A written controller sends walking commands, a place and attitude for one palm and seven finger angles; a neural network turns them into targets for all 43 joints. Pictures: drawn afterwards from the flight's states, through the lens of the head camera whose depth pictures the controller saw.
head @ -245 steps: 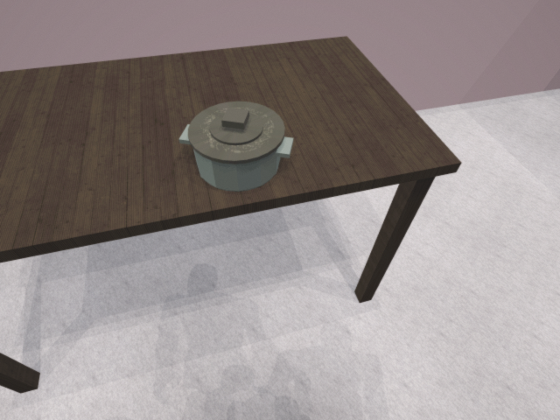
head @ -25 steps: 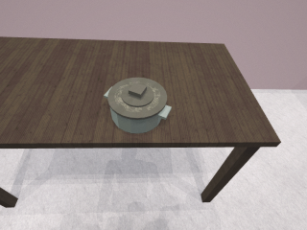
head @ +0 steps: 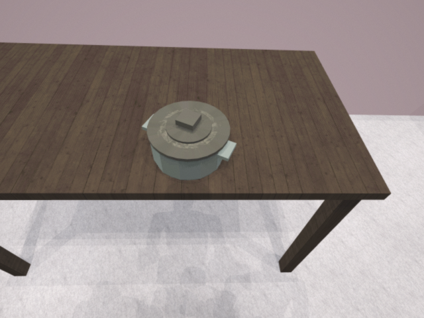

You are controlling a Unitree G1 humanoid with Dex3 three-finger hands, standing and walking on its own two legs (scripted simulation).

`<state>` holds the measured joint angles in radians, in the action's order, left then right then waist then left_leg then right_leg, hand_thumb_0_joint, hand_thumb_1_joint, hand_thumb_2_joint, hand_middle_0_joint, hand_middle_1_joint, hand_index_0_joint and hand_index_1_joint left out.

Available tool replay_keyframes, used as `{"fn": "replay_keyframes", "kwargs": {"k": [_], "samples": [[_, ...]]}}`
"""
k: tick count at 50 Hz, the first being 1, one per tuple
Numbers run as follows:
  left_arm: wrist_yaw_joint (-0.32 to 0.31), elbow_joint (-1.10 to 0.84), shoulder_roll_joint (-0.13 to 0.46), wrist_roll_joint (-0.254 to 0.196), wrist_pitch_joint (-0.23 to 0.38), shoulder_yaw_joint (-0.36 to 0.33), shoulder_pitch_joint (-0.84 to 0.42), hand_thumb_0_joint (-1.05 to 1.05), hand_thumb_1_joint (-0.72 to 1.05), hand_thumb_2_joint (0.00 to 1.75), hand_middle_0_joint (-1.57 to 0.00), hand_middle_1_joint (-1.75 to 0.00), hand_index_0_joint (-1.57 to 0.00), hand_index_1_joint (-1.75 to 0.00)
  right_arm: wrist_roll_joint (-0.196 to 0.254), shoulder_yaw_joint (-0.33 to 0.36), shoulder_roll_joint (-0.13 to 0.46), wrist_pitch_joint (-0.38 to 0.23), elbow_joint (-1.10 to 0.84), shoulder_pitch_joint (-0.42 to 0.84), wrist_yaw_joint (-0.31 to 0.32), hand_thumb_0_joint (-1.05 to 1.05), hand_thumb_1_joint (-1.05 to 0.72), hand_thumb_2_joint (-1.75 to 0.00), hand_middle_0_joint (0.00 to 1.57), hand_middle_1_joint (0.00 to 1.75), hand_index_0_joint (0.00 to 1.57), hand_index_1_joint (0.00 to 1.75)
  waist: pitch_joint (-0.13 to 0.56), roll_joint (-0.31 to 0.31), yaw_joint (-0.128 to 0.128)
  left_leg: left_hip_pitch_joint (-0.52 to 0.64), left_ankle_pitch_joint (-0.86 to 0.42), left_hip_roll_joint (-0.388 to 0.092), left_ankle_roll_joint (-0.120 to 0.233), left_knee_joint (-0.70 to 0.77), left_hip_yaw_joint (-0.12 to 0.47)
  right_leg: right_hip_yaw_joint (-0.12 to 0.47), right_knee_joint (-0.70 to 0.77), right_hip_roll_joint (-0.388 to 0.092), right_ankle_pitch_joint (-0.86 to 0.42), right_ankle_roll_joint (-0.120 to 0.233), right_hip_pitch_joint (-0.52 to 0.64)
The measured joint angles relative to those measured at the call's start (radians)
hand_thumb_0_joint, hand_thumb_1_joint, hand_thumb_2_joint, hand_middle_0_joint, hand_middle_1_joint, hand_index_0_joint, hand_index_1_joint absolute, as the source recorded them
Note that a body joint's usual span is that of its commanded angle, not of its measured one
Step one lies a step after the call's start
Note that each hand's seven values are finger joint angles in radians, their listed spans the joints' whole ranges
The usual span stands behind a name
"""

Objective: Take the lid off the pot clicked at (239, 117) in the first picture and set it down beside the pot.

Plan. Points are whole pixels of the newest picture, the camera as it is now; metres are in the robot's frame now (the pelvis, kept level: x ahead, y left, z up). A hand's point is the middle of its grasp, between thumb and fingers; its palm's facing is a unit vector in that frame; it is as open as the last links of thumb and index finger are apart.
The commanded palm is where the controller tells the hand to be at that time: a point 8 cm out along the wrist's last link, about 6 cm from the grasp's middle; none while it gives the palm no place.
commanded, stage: lift the closed hand beside the body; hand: left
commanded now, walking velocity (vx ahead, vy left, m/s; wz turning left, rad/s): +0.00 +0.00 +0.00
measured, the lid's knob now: (188, 119) +0.50 +0.09 +0.08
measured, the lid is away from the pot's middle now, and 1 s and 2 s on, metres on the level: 0.00 0.00 0.00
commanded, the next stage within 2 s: raise the hand higher, near the body in 0.52 s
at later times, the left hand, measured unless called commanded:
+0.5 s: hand out of the picture +0.10 +0.21 -0.02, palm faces +0.26 -0.92 -0.30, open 3.1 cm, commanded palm +0.06 +0.25 +0.02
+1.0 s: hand (62, 314) +0.12 +0.23 +0.04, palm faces +0.21 -0.91 -0.36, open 3.1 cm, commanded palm +0.07 +0.26 +0.08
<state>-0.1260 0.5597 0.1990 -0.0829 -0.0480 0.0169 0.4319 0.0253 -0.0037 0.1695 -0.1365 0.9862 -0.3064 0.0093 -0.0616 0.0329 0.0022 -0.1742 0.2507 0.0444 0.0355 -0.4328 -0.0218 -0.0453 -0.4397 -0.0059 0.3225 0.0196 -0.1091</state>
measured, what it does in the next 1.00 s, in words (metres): stands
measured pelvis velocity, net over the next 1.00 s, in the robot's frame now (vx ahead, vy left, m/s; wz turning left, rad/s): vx -0.03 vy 0.00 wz -0.01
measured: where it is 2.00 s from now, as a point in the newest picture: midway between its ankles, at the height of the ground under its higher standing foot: outside the picture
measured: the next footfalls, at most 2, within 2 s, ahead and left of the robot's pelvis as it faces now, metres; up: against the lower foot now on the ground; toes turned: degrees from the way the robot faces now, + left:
none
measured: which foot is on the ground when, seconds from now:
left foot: down 0.00-1.00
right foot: down 0.00-1.00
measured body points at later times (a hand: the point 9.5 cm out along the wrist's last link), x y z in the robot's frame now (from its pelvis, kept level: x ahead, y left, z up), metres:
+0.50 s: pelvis -0.03 -0.02 +0.01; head -0.02 -0.02 +0.45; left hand +0.08 +0.26 +0.00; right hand +0.18 -0.24 -0.07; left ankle -0.01 +0.10 -0.74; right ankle -0.05 -0.10 -0.74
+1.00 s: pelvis -0.03 +0.00 +0.01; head -0.03 +0.00 +0.46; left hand +0.10 +0.27 +0.07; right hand +0.15 -0.23 -0.08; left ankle -0.01 +0.10 -0.74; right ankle -0.05 -0.10 -0.74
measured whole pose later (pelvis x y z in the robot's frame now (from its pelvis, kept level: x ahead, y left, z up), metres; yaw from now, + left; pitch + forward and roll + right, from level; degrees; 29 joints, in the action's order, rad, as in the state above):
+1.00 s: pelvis -0.03 +0.00 +0.01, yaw -1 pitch -4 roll -1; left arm -0.06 -0.23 0.28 -0.03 0.08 -0.14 0.66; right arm -0.01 0.01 0.24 -0.08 0.62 -0.19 0.02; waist -0.06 -0.04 0.05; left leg -0.11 0.17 0.02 0.04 -0.34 -0.03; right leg -0.04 -0.26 0.02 0.19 0.02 -0.01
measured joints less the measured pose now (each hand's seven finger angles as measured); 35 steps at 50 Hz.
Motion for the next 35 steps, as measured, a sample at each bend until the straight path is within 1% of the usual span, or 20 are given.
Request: {"fn": "replay_keyframes", "kwargs": {"k": [1, 2, 4, 6, 10, 13, 17, 21, 25, 27, 31, 35], "samples": [[-0.016, -0.087, 0.000, 0.009, 0.007, -0.002, 0.013, 0.03, 0.94, 0.89, -0.24, -0.34, -0.24, -0.34, -0.001, 0.004, 0.012, -0.023, -0.022, 0.003, -0.009, 0.01, -0.92, -0.90, 0.20, 0.30, 0.20, 0.30, 0.003, -0.010, -0.007, 0.004, -0.009, 0.003, 0.001, 0.011, 0.006, -0.007, 0.012, -0.002, -0.007, -0.001, 0.007], [-0.023, -0.139, -0.004, 0.026, 0.017, -0.006, 0.012, 0.03, 0.94, 0.89, -0.26, -0.36, -0.26, -0.37, -0.004, 0.012, 0.024, -0.034, -0.045, 0.013, -0.021, 0.01, -0.92, -0.90, 0.20, 0.30, 0.20, 0.30, 0.011, -0.021, -0.016, 0.000, -0.018, 0.005, 0.002, 0.018, 0.013, -0.013, 0.022, -0.003, -0.014, -0.001, 0.007], [-0.017, -0.186, -0.019, 0.054, 0.036, -0.028, -0.010, 0.02, 0.94, 0.89, -0.31, -0.42, -0.31, -0.42, -0.009, 0.031, 0.043, -0.020, -0.094, 0.052, -0.043, 0.01, -0.92, -0.90, 0.20, 0.30, 0.20, 0.30, 0.024, -0.041, -0.029, -0.017, -0.031, 0.004, 0.003, 0.021, 0.020, -0.021, 0.031, -0.002, -0.028, -0.001, -0.006], [0.004, -0.239, -0.030, 0.061, 0.046, -0.051, -0.007, 0.02, 0.94, 0.89, -0.37, -0.48, -0.37, -0.48, -0.013, 0.046, 0.052, 0.010, -0.149, 0.097, -0.052, 0.01, -0.91, -0.90, 0.20, 0.30, 0.20, 0.30, 0.034, -0.050, -0.031, -0.029, -0.040, -0.004, 0.001, 0.024, 0.016, -0.017, 0.038, 0.005, -0.042, 0.002, -0.019], [0.037, -0.373, -0.025, 0.056, 0.073, -0.064, 0.065, 0.01, 0.92, 0.89, -0.51, -0.64, -0.51, -0.64, -0.013, 0.052, 0.061, 0.051, -0.275, 0.154, -0.042, 0.01, -0.91, -0.90, 0.20, 0.30, 0.20, 0.30, 0.050, -0.058, -0.017, -0.037, -0.048, -0.020, -0.006, 0.024, 0.009, -0.009, 0.051, 0.021, -0.061, 0.009, -0.026], [0.050, -0.403, -0.011, 0.050, 0.083, -0.076, 0.088, 0.01, 0.92, 0.89, -0.63, -0.77, -0.63, -0.77, -0.011, 0.046, 0.072, 0.073, -0.350, 0.184, -0.024, 0.01, -0.91, -0.90, 0.20, 0.30, 0.20, 0.30, 0.043, -0.059, 0.000, -0.048, -0.050, -0.029, -0.011, 0.012, 0.016, -0.016, 0.050, 0.030, -0.067, 0.014, -0.029], [0.052, -0.458, 0.014, 0.042, 0.071, -0.088, 0.110, 0.01, 0.91, 0.89, -0.80, -0.95, -0.80, -0.95, -0.016, 0.031, 0.088, 0.079, -0.407, 0.189, -0.001, 0.01, -0.91, -0.90, 0.20, 0.30, 0.20, 0.30, 0.031, -0.060, 0.031, -0.043, -0.055, -0.036, -0.016, 0.010, 0.027, -0.027, 0.065, 0.039, -0.079, 0.020, -0.013], [0.050, -0.488, 0.026, 0.037, 0.071, -0.104, 0.121, 0.02, 0.91, 0.90, -0.97, -1.14, -0.97, -1.14, -0.020, 0.015, 0.087, 0.086, -0.415, 0.182, 0.013, 0.01, -0.90, -0.90, 0.20, 0.30, 0.20, 0.30, 0.022, -0.063, 0.047, -0.024, -0.061, -0.038, -0.018, 0.020, 0.035, -0.033, 0.088, 0.043, -0.089, 0.023, 0.013], [0.054, -0.536, 0.036, 0.036, 0.070, -0.117, 0.140, 0.02, 0.91, 0.90, -1.12, -1.30, -1.12, -1.30, -0.025, 0.001, 0.071, 0.088, -0.400, 0.156, 0.019, 0.01, -0.90, -0.90, 0.20, 0.30, 0.20, 0.30, 0.015, -0.062, 0.053, 0.004, -0.069, -0.039, -0.018, 0.042, 0.033, -0.030, 0.114, 0.044, -0.100, 0.023, 0.041], [0.056, -0.558, 0.040, 0.037, 0.074, -0.128, 0.152, 0.02, 0.91, 0.90, -1.17, -1.36, -1.17, -1.36, -0.026, -0.003, 0.061, 0.091, -0.387, 0.144, 0.018, 0.01, -0.90, -0.90, 0.20, 0.30, 0.20, 0.30, 0.014, -0.062, 0.050, 0.016, -0.072, -0.038, -0.018, 0.053, 0.030, -0.027, 0.125, 0.043, -0.104, 0.023, 0.053], [0.062, -0.599, 0.051, 0.038, 0.079, -0.145, 0.178, 0.02, 0.91, 0.90, -1.24, -1.43, -1.24, -1.44, -0.029, -0.005, 0.049, 0.095, -0.362, 0.121, 0.017, 0.01, -0.90, -0.90, 0.20, 0.30, 0.20, 0.30, 0.007, -0.065, 0.046, 0.037, -0.075, -0.038, -0.015, 0.070, 0.021, -0.018, 0.142, 0.043, -0.111, 0.020, 0.071], [0.064, -0.645, 0.063, 0.042, 0.089, -0.154, 0.200, 0.02, 0.90, 0.90, -1.27, -1.47, -1.27, -1.47, -0.032, -0.003, 0.050, 0.090, -0.345, 0.103, 0.017, 0.01, -0.90, -0.90, 0.20, 0.30, 0.20, 0.30, 0.001, -0.071, 0.041, 0.050, -0.078, -0.036, -0.011, 0.081, 0.013, -0.010, 0.155, 0.040, -0.118, 0.015, 0.083]]}}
